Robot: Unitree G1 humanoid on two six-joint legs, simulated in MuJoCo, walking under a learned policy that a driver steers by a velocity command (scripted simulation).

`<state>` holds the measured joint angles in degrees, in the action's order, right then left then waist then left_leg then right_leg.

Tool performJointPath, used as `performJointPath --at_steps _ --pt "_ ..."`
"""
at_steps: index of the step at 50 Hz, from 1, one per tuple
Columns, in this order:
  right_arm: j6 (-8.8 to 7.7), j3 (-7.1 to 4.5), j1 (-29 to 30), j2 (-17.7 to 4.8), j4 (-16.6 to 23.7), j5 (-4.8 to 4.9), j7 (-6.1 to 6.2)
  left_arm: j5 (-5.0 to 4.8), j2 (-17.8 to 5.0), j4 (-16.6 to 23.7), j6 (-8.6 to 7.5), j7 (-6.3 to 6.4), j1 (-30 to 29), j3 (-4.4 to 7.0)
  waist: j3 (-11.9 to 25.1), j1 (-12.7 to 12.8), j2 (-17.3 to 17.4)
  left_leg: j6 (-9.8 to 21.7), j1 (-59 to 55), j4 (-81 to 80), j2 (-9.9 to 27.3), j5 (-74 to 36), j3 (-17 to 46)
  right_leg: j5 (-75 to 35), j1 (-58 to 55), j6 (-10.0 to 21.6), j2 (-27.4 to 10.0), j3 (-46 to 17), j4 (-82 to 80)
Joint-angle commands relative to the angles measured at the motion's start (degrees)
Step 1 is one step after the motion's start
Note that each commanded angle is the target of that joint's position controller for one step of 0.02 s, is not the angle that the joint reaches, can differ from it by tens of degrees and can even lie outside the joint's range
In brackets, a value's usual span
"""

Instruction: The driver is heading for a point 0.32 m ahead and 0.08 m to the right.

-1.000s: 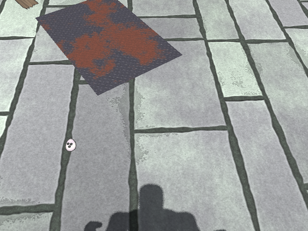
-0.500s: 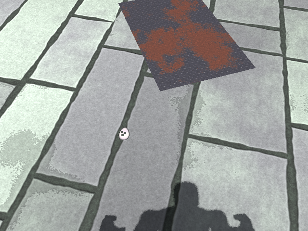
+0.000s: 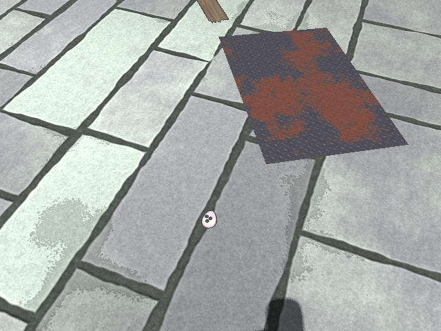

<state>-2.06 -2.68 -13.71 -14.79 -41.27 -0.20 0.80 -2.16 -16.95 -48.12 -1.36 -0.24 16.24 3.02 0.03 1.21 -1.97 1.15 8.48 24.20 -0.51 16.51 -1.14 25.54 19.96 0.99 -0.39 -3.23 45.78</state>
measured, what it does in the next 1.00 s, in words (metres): walks ahead: right foot, then left foot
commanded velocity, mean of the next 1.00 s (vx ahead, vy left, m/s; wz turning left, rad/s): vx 0.21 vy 0.00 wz -0.20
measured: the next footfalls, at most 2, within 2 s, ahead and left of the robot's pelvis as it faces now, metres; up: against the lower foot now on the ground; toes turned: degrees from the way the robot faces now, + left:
right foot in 0.36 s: +0.31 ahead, -0.18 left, +0.00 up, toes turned -14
left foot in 0.80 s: +0.39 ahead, +0.05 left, +0.00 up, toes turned -14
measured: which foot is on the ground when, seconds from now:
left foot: down 0.00-0.38, up 0.40-0.78, down 0.80-1.00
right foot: up 0.00-0.34, down 0.36-1.00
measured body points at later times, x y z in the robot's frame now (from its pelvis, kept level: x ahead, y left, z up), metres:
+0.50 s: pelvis +0.19 -0.08 -0.01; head +0.24 -0.09 +0.43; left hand +0.43 +0.13 -0.11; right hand +0.19 -0.37 -0.14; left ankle +0.11 +0.10 -0.64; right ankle +0.27 -0.17 -0.74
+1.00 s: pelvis +0.30 -0.08 +0.00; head +0.32 -0.07 +0.45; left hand +0.47 +0.14 -0.14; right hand +0.35 -0.36 -0.12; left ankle +0.35 +0.06 -0.74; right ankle +0.27 -0.17 -0.74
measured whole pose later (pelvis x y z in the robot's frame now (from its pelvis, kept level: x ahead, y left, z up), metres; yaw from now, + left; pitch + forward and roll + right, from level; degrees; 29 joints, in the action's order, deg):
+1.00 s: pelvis +0.30 -0.08 +0.00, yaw -14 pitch -1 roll +0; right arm -1.4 -1.9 -10.7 -14.1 -48.7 -0.6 1.5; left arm 0.6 -13.9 -52.0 0.3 0.0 8.7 0.9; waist -1.5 0.2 -0.4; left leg -2.2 14.3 28.9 2.5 14.1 1.0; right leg 15.9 11.4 2.1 2.5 0.5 27.8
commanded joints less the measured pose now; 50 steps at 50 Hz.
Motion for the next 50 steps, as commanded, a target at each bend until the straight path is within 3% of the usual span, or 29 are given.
performJointPath --at_steps 1,2,4,6,9,13,15,16,17,18,19,20,21,22,23,24,25,27,29,31,36,38,39,40,41,42,43,44,50 --pt "-2.51 -2.64 -4.5 -8.2 1.0 0.31 0.23 -0.41 -7.7 5.8 -1.91 -0.13 -6.7 2.32 -6.2 -4.3 12.1 8.8 -15.1 -16.9 18.1 13.3 20.6 -3.4 29.2 0.9 -3.2 -4.3 13.7" --pt "-2.81 -2.40 -4.0 -7.3 0.7 0.38 0.18 -0.05 -7.1 5.6 -1.82 -0.24 -6.8 2.33 -7.6 -4.1 11.0 8.0 -14.6 -17.4 17.5 5.8 16.7 -7.4 30.0 0.7 -3.8 -5.1 13.9" --pt "-3.32 -2.35 -4.2 -6.6 0.4 -0.48 0.19 0.15 -4.4 5.4 -1.89 -0.78 -6.8 1.78 -6.6 -3.8 8.7 7.0 -12.6 -17.5 15.3 -6.4 9.1 -13.8 28.3 -0.3 -3.6 -3.8 14.5" --pt "-3.48 -2.54 -4.2 -6.9 0.0 -0.66 0.21 0.30 -3.0 6.2 -1.71 -1.25 -7.8 1.30 -6.0 -3.9 7.9 7.3 -10.6 -18.0 14.5 -11.8 3.8 -18.3 26.8 -1.7 -3.9 -2.3 10.9" --pt "-3.48 -2.87 -4.3 -8.4 -0.8 -0.25 0.33 0.82 -1.6 8.8 -1.60 -2.17 -12.3 0.40 -7.4 -4.9 7.3 7.2 -6.5 -19.0 13.7 -14.8 -2.3 -24.9 22.0 -2.5 -4.3 1.4 1.1" --pt "-2.98 -3.55 -7.3 -10.5 -2.8 0.90 0.37 0.77 -1.4 12.5 -1.65 -3.68 -17.3 -0.24 -9.0 -5.8 5.8 6.8 -9.1 -18.2 16.1 -19.1 -5.8 -24.5 19.1 0.4 -3.8 4.8 -7.4" --pt "-2.15 -3.61 -7.5 -11.3 -3.5 1.14 0.43 1.23 -2.3 13.6 -1.80 -4.10 -16.8 0.25 -7.5 -3.8 6.3 6.0 -11.1 -11.7 16.5 -40.3 -7.1 -20.6 14.1 2.7 -0.8 7.1 -10.2" --pt "-1.68 -3.79 -7.4 -12.4 -3.7 1.24 0.66 1.51 -3.7 13.3 -1.80 -4.06 -13.5 1.02 -4.1 -1.5 8.0 5.1 -12.1 -5.8 16.3 -53.2 -7.5 -18.8 8.6 3.9 1.7 8.5 -10.3" --pt "-1.24 -3.75 -6.6 -12.8 -3.6 1.25 0.84 1.57 -6.2 11.4 -1.81 -3.81 -5.8 2.36 1.0 2.7 8.4 3.6 -11.3 3.6 14.9 -59.8 -8.3 -20.6 -1.0 5.4 4.2 9.2 -12.1" --pt "-1.34 -3.41 -6.6 -12.7 -3.3 1.46 0.95 1.64 -8.9 9.5 -1.60 -2.88 1.5 3.76 5.7 6.9 7.0 1.3 -5.0 14.6 12.6 -56.6 -9.5 -28.4 -14.5 7.1 4.8 7.7 -15.7" --pt "-2.03 -1.98 -8.0 -8.9 -1.5 -0.47 0.76 2.14 -13.3 8.2 -0.76 -1.26 7.3 4.56 12.9 7.2 -3.0 -1.7 9.9 32.9 8.1 -22.3 -8.9 -47.5 -33.1 10.2 -6.0 -6.0 -12.5" --pt "-2.78 0.41 -17.8 -3.4 -2.1 -0.24 -0.53 2.86 -16.0 9.8 -0.83 -1.05 4.3 3.95 27.5 0.9 -13.9 -4.6 24.0 55.4 -1.1 23.8 -1.2 -54.3 -47.7 24.8 -24.9 -35.5 -16.5" --pt "-3.22 -1.80 -12.4 -11.3 -4.1 1.61 -0.87 2.75 -11.3 10.5 -0.52 -1.23 4.8 3.11 29.8 6.2 -2.1 -4.0 22.0 57.8 0.9 21.2 8.6 -51.2 -41.0 22.5 -22.4 -31.2 -20.7" --pt "-2.98 -1.82 -6.2 -11.1 -1.4 3.19 -0.75 2.38 -9.7 9.7 -0.80 -1.46 0.3 2.33 18.9 4.4 -2.7 -3.1 26.0 55.6 3.5 18.7 6.6 -49.1 -33.2 19.4 -19.4 -21.4 -21.6" --pt "-2.67 -1.34 -4.0 -9.3 -1.2 2.23 0.09 1.73 -7.8 9.3 -1.23 -1.55 -3.4 1.83 10.4 2.2 1.5 -3.0 26.4 50.1 5.8 14.8 4.9 -47.3 -22.9 16.4 -16.0 -15.6 -23.4" --pt "-1.89 -1.72 -3.7 -9.5 -1.8 1.19 0.89 1.78 -5.7 9.3 -1.46 -1.41 -6.3 1.23 7.2 0.4 1.2 -3.1 23.8 46.6 7.2 12.2 4.7 -44.8 -15.8 15.1 -14.1 -12.1 -25.4" --pt "-0.83 -1.78 -5.7 -9.2 -2.5 0.94 1.15 2.65 -5.9 9.3 -1.64 -1.50 -7.7 1.24 5.5 -1.5 -0.5 -3.2 18.3 45.4 7.5 9.5 4.8 -44.8 -8.7 14.6 -12.8 -9.5 -27.8" --pt "0.73 -1.60 -9.2 -7.3 -3.6 0.38 1.69 3.31 -5.9 8.7 -2.42 -1.78 -10.2 1.34 5.3 -3.8 -1.0 -4.1 13.1 42.5 7.0 6.7 4.1 -45.3 -1.8 15.6 -12.1 -6.5 -30.7" --pt "1.40 -1.51 -8.3 -6.5 -3.3 -0.09 2.22 3.43 -5.0 7.6 -2.91 -1.55 -11.8 1.00 4.9 -4.5 -1.6 -4.8 12.5 35.5 7.1 3.8 4.3 -45.1 -0.2 15.1 -11.0 -3.7 -31.5" --pt "1.70 -1.21 -5.4 -5.9 -2.7 -0.49 2.40 3.36 -4.8 6.4 -2.60 -0.99 -12.3 0.87 5.1 -3.8 -2.4 -5.0 12.0 27.7 7.7 -0.5 4.7 -39.7 -1.1 13.9 -9.9 -2.5 -31.7" --pt "1.73 -1.17 0.8 -6.8 -1.8 0.27 1.90 3.60 -5.4 3.7 -0.86 -0.28 -10.6 0.59 2.8 -0.9 -2.5 -4.9 9.4 14.3 6.5 -3.9 4.3 -19.0 -2.8 12.4 -9.9 -5.5 -32.9" --pt "1.40 -1.19 0.3 -6.4 -2.2 -0.23 1.74 2.96 -4.4 3.1 -0.32 -0.31 -11.2 -0.03 2.4 -2.2 -1.7 -3.9 5.0 6.5 5.3 -5.8 3.2 -13.1 -2.8 10.6 -9.0 -6.1 -30.6" --pt "1.19 -1.12 0.0 -6.4 -2.4 -0.84 1.67 2.68 -3.1 2.5 -0.24 -0.34 -10.5 -0.61 2.0 -2.9 -0.8 -3.2 1.5 1.0 5.1 -10.3 3.2 -11.6 -2.1 8.3 -7.4 -5.7 -28.8" --pt "0.92 -1.34 0.0 -8.3 -2.1 -1.25 1.80 3.17 -1.7 1.8 -0.44 -0.38 -8.2 -1.19 2.4 -2.2 1.5 -2.3 -2.0 -1.1 8.3 -18.5 6.8 -10.9 -1.3 5.4 -5.2 -4.9 -26.2" --pt "1.01 -1.99 1.4 -12.0 -1.7 -0.90 2.00 3.75 -2.0 1.1 -0.82 -0.61 -3.9 -0.95 2.9 1.4 7.5 -0.4 -3.9 0.8 11.5 -23.9 9.0 -8.1 0.5 3.2 -1.2 -2.2 -23.8" --pt "1.17 -2.01 2.5 -10.6 -2.9 -0.51 1.58 3.37 -1.4 0.8 -0.63 -0.40 -4.1 -1.03 3.4 1.8 11.6 0.6 1.6 0.5 9.7 -12.9 8.3 -9.0 -3.9 1.9 0.9 1.2 -23.8" --pt "1.02 -1.37 3.2 -7.6 -2.6 -0.61 1.05 3.14 -3.3 0.8 -0.21 -0.18 -7.0 -0.80 2.1 0.0 9.2 -0.1 4.3 -0.6 7.7 -8.6 7.2 -10.6 -5.9 1.5 0.5 1.3 -22.8" --pt "0.78 -0.92 3.6 -6.3 -2.9 -0.91 0.83 2.82 -3.3 0.8 0.28 0.13 -8.2 -0.69 1.9 -0.4 8.0 -1.1 4.5 -0.5 7.0 -9.6 6.3 -12.5 -6.2 1.9 0.2 1.1 -22.3" --pt "0.02 -0.86 2.4 -6.8 -5.7 -0.19 0.95 2.45 -3.5 -1.9 1.24 0.62 -8.0 -0.58 3.2 -1.2 4.4 -1.4 0.4 2.2 5.4 -20.6 4.4 -24.8 -8.7 2.3 -1.1 0.1 -21.1"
